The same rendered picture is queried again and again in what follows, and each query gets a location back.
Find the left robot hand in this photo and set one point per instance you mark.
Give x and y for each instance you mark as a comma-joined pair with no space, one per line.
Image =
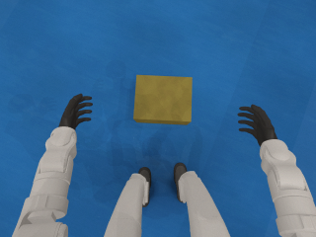
70,117

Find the robot left upper arm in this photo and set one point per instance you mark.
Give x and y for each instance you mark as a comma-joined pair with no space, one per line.
49,229

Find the right robot hand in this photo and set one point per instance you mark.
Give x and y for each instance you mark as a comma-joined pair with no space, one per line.
263,129

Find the robot left foot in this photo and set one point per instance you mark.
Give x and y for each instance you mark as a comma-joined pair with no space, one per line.
145,172

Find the robot right forearm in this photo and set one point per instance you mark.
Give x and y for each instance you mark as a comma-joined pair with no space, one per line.
295,208

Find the robot foot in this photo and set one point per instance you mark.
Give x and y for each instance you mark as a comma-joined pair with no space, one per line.
145,172
179,170

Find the carton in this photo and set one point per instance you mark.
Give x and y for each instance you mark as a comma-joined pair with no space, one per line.
163,99

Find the robot right foot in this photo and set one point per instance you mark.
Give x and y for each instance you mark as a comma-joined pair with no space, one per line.
179,170

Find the robot left forearm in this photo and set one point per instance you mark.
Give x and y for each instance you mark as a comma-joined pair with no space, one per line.
48,198

